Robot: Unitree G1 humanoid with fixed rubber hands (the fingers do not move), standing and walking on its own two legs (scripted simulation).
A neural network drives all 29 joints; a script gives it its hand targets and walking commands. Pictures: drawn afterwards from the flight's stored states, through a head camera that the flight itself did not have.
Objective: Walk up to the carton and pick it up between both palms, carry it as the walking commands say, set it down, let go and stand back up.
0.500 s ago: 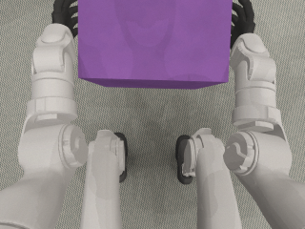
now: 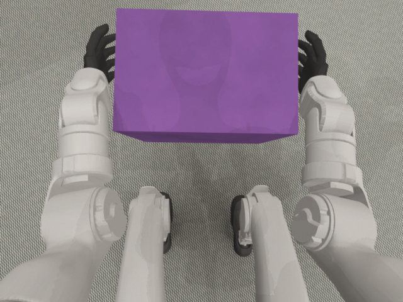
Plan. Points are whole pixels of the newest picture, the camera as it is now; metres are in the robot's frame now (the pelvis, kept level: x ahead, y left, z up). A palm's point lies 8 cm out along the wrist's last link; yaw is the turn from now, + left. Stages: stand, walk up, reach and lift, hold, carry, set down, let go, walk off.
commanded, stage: reach and lift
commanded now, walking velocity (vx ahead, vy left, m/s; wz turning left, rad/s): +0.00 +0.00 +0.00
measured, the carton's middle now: (204, 92) +0.49 +0.01 -0.14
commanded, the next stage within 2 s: none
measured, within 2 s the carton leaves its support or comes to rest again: neither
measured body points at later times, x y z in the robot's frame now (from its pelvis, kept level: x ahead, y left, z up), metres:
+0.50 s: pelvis +0.01 +0.00 +0.06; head +0.25 +0.02 +0.44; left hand +0.49 +0.20 -0.01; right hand +0.48 -0.18 +0.00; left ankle +0.11 +0.14 -0.50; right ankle +0.10 -0.14 -0.50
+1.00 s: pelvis +0.03 +0.00 +0.13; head +0.22 +0.02 +0.53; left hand +0.46 +0.20 +0.07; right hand +0.46 -0.18 +0.08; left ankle +0.11 +0.14 -0.50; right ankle +0.10 -0.14 -0.50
